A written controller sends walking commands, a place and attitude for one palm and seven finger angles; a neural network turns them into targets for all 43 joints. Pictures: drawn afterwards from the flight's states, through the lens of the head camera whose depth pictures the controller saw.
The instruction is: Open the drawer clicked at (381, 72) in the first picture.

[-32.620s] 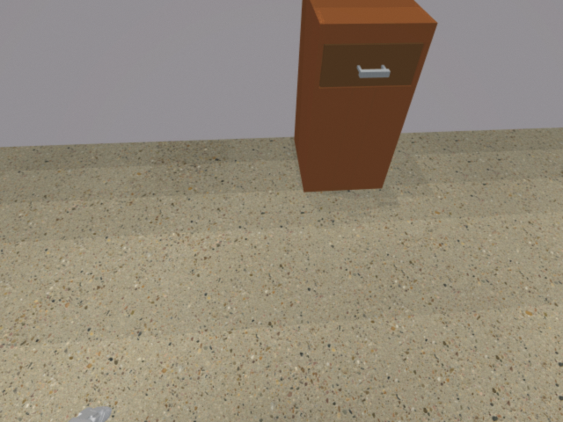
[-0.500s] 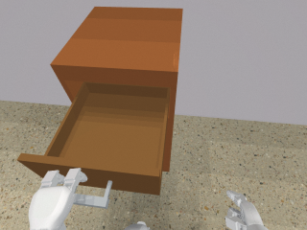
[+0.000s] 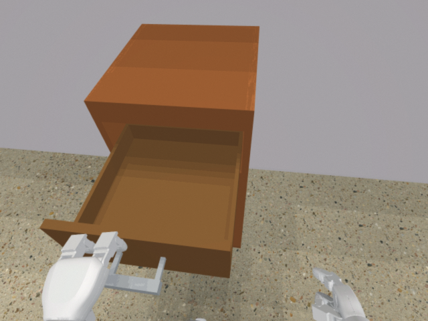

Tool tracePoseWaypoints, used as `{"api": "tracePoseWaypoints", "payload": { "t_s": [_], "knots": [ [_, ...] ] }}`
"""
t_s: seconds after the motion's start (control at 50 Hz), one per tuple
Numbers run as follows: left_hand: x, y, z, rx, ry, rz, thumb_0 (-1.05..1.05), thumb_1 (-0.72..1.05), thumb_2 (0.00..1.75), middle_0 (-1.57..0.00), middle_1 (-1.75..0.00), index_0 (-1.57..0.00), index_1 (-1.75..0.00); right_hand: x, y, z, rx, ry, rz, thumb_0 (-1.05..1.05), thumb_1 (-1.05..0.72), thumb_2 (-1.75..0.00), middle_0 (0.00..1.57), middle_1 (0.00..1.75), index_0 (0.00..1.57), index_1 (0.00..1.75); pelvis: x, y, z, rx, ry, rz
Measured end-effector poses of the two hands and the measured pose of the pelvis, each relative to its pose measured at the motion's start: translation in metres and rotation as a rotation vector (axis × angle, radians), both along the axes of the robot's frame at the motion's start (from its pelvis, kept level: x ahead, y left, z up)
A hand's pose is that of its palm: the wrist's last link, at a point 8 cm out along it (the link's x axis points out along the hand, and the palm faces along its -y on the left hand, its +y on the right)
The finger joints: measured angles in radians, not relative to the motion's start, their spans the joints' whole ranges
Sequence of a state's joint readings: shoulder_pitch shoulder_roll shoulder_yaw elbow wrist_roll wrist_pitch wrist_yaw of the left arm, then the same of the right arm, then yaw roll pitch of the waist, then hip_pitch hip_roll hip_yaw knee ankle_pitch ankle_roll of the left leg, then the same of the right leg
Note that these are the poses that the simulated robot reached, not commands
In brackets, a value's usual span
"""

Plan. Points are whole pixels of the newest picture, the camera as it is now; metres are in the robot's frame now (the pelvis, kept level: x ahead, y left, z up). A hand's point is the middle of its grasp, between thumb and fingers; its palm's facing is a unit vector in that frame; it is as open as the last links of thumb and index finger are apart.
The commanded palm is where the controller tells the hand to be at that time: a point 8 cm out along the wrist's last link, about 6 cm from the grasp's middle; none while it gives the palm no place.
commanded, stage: lift the hand off the handle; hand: left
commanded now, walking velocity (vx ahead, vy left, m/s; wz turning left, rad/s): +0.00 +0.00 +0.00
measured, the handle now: (136, 271) +0.22 +0.19 -0.05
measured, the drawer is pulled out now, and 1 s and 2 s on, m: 0.30 0.30 0.30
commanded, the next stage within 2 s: draw the hand back to the body in 1.08 s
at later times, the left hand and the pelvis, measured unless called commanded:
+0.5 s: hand (92, 278) +0.18 +0.22 +0.05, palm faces +0.01 -0.14 -0.99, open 13.8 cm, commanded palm +0.16 +0.22 +0.11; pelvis +0.00 +0.00 +0.02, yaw +0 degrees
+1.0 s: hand (85, 266) +0.18 +0.22 +0.09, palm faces +0.02 -0.13 -0.99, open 13.8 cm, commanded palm +0.16 +0.22 +0.14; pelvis +0.01 -0.01 +0.03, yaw +0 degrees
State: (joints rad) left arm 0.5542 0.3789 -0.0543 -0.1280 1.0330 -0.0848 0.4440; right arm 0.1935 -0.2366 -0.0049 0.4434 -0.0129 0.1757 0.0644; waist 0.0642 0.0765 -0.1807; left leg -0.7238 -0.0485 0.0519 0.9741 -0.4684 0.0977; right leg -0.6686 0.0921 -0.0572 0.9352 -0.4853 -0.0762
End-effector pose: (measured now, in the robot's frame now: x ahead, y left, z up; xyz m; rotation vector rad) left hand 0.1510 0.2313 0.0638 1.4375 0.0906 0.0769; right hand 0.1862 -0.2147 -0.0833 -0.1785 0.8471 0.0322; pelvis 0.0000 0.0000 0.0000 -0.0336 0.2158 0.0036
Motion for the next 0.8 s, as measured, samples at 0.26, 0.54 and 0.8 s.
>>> {"api": "tracePoseWaypoints", "payload": {
  "t_s": [0.26, 0.54, 0.8],
  "knots": [
    [0.006, -0.011, 0.019, -0.022, -0.018, -0.019, 0.00, -0.48, 0.30, -0.32, -1.20, -0.33, -1.21, -0.002, 0.005, 0.008, 0.018, -0.023, 0.000, 0.01, -0.90, -0.90, 0.20, 0.30, 0.20, 0.30, 0.000, 0.003, 0.008, 0.004, -0.031, -0.003],
    [0.004, -0.004, 0.040, 0.000, -0.003, 0.015, 0.00, -0.48, 0.30, -0.32, -1.20, -0.32, -1.20, 0.006, 0.003, 0.020, 0.031, -0.051, 0.007, 0.01, -0.90, -0.90, 0.20, 0.30, 0.20, 0.30, 0.003, -0.004, 0.017, 0.011, -0.062, -0.004],
    [0.012, -0.010, 0.062, 0.006, -0.022, -0.018, 0.00, -0.49, 0.30, -0.32, -1.20, -0.32, -1.20, 0.013, -0.006, 0.027, 0.019, -0.061, -0.001, 0.01, -0.90, -0.90, 0.20, 0.30, 0.20, 0.30, 0.008, -0.008, 0.022, 0.015, -0.069, -0.008]
  ]
}}
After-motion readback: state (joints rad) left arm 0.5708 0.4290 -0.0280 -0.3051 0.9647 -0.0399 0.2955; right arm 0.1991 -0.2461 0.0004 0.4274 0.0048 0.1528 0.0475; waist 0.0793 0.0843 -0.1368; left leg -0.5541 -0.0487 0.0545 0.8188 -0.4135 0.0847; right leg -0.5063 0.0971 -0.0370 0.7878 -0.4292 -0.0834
